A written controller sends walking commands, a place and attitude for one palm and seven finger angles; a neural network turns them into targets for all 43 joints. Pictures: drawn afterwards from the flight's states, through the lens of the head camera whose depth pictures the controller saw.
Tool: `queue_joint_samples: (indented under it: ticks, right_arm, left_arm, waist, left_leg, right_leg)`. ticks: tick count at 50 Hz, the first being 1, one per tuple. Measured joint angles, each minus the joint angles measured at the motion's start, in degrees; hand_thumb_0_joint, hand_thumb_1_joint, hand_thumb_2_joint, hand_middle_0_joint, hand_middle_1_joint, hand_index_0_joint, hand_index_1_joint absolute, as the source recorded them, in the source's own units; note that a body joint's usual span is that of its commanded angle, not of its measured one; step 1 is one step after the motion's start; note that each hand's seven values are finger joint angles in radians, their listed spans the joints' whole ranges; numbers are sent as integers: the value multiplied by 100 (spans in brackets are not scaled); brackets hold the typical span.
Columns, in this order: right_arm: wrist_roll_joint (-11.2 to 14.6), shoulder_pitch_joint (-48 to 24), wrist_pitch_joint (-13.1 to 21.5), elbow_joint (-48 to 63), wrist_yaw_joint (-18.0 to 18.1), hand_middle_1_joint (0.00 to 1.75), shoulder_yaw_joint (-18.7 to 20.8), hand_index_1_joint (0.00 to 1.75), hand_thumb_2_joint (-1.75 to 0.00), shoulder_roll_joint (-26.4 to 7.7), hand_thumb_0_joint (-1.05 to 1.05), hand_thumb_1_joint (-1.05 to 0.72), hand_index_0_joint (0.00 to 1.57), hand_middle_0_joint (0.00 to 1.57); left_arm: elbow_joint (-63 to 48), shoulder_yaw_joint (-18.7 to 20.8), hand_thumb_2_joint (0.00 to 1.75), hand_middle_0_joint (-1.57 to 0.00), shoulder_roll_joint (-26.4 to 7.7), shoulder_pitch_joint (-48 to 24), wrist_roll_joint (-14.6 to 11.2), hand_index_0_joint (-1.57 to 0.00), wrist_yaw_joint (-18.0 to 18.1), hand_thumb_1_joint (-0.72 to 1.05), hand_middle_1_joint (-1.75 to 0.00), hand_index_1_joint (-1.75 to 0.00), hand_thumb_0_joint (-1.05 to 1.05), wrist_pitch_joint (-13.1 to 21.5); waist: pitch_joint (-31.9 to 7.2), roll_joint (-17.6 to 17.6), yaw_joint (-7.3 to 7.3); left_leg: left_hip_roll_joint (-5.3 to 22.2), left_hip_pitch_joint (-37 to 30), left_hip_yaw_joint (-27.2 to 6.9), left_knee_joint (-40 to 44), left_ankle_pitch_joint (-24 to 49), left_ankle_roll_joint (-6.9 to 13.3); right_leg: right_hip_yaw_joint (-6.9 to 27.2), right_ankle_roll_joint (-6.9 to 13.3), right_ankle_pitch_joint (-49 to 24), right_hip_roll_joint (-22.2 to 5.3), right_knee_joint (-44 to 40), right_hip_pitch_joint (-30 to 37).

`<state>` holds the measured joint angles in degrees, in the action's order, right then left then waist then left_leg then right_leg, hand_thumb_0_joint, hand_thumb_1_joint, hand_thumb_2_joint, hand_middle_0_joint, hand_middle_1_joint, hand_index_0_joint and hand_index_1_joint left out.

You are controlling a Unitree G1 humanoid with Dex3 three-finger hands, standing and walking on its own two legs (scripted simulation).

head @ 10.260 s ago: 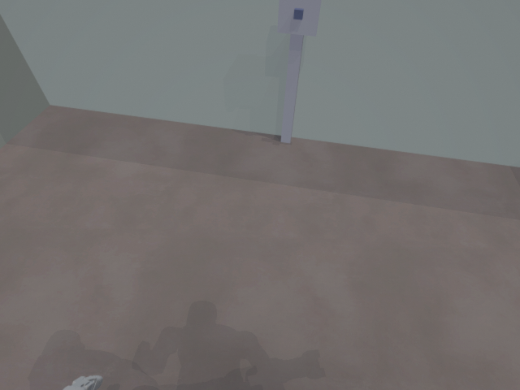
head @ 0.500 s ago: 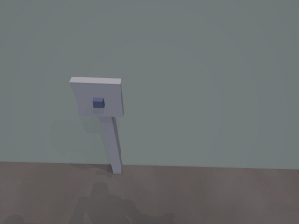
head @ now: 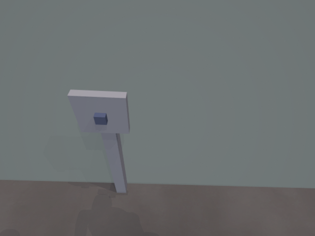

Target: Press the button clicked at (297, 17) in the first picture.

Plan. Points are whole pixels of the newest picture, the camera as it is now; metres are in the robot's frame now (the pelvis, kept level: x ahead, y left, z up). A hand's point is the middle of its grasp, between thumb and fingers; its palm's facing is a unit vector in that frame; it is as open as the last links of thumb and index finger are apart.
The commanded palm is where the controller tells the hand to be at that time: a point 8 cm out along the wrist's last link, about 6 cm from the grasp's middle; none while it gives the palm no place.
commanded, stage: come to a stop and stand still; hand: left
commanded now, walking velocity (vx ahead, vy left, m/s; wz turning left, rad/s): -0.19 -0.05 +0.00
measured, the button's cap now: (101, 118) +0.47 +0.23 -0.01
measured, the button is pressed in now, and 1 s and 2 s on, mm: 0 0 0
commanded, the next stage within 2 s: look again from close up in 0.98 s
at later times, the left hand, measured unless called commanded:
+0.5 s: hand out of the picture +0.05 +0.17 -0.16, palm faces -0.01 -0.97 -0.25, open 7.3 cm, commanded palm none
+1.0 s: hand out of the picture -0.08 +0.17 -0.16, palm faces +0.05 -0.98 -0.19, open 7.4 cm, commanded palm none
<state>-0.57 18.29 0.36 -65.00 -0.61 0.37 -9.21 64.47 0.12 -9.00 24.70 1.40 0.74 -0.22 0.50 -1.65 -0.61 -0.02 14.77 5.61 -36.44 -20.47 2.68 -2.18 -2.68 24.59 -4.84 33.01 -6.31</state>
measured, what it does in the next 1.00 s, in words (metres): steps on the spot: right foot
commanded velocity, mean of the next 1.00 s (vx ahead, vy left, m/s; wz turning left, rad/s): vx -0.05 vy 0.00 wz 0.00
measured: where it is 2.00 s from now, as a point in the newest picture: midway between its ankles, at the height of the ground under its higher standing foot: outside the picture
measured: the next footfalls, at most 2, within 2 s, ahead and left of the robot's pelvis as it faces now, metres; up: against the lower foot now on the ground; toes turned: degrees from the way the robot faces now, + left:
right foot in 0.16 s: +0.04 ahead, -0.13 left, +0.00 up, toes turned -2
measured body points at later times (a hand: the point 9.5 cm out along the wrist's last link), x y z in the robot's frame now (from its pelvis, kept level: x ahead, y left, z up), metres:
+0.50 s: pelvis -0.02 -0.01 +0.01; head +0.00 -0.02 +0.46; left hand +0.05 +0.22 -0.14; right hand +0.01 -0.25 -0.15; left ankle -0.01 +0.09 -0.72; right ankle +0.00 -0.13 -0.72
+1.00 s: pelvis -0.06 -0.01 +0.01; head -0.06 +0.00 +0.46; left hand -0.08 +0.22 -0.15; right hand -0.04 -0.24 -0.14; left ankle -0.01 +0.09 -0.72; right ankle +0.00 -0.13 -0.72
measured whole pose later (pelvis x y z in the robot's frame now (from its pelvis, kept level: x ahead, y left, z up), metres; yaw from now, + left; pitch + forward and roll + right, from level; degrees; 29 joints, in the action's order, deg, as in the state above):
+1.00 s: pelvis -0.06 -0.01 +0.01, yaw +1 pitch -1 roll +0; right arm -1.1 18.7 -0.5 -58.6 0.2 -0.2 -9.5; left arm 58.9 -0.1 -9.9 21.1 1.3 1.4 -1.0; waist 0.2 -0.4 -0.1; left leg -0.2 16.9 4.0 -28.9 -10.8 2.3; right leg -4.7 0.7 11.1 -1.8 28.6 -16.9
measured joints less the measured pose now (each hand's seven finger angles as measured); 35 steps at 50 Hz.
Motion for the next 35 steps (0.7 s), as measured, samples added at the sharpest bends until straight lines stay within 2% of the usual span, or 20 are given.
queue_joint_samples:
  ticks: [3, 4, 6, 8, 13, 22, 27, 35]
  right_arm:
    - [17, 16, 168, 4, 161, 30, -17, 30, -90, 128, 1, -91, 21, 20]
    - [23, 17, 184, -5, 209, 30, -32, 30, -90, 173, 1, -91, 21, 20]
    - [41, 17, 167, -34, 262, 30, -57, 30, -90, 249, 1, -91, 20, 20]
    - [76, 17, 126, -69, 274, 30, -56, 30, -90, 306, 1, -91, 21, 20]
    - [80, -137, -4, -77, 272, 30, 65, 30, -90, 299, 1, -91, 21, 20]
    - [50, -440, -70, 174, 233, 30, 174, 30, -90, 31, 2, -93, 20, 20]
    - [27, -458, -42, 678, 156, 30, 98, 30, -90, -94, 1, -92, 20, 20]
    - [-79, -331, -126, 970, 76, 30, 20, 30, -90, -143, 1, -91, 20, 20]
  left_arm:
    - [122, -26, 90, -20, 92, -50, -32, -20, 74, 90, -30, -30, 1, -95]
    - [129, -26, 90, -20, 113, -116, -47, -20, 98, 91, -30, -30, 1, -112]
    - [67, -16, 90, -20, 137, -277, -74, -20, 126, 91, -30, -30, 1, -111]
    - [-56, -9, 90, -20, 114, -421, -81, -20, 132, 91, -30, -30, 1, -41]
    - [-317, 6, 90, -20, 138, -757, -50, -20, 199, 91, -30, -30, 1, 15]
    - [-560, 85, 90, -20, -48, -1161, -32, -20, 242, 92, -30, -30, 1, -39]
    - [-700, -9, 90, -20, -105, -1216, -43, -20, 230, 91, -30, -30, 1, -10]
    - [-948, -36, 90, -20, -109, -1031, -5, -20, 103, 91, -30, -30, 1, -109]
  waist:
    - [138, -41, 23]
    - [190, -36, 41]
    - [284, -11, 75]
    - [341, -16, 89]
    - [228, 193, 102]
    - [217, 237, 128]
    - [201, 164, 222]
    - [-43, 157, 126]
  left_leg:
    - [-31, -221, 153, 181, -9, 61]
    - [-40, -309, 175, 302, 39, 70]
    - [-70, -449, 171, 525, 144, 61]
    - [-125, -517, 149, 611, 183, 18]
    - [-39, -539, 84, 834, 296, -69]
    - [79, -344, 100, 720, 422, -131]
    - [59, -135, 35, 484, 457, -93]
    - [32, 68, -55, 523, 679, -54]
  right_leg:
    - [22, 163, 355, 19, 1088, -498]
    - [-1, 187, 417, 45, 1189, -620]
    - [-83, 203, 85, 76, 772, -702]
    - [-101, 220, -758, 72, 62, -615]
    - [-178, 194, -734, 173, -280, -520]
    - [-171, 280, -907, 280, -277, -678]
    - [-234, 304, -946, 239, -67, -845]
    - [-307, 328, -1095, 231, -162, -977]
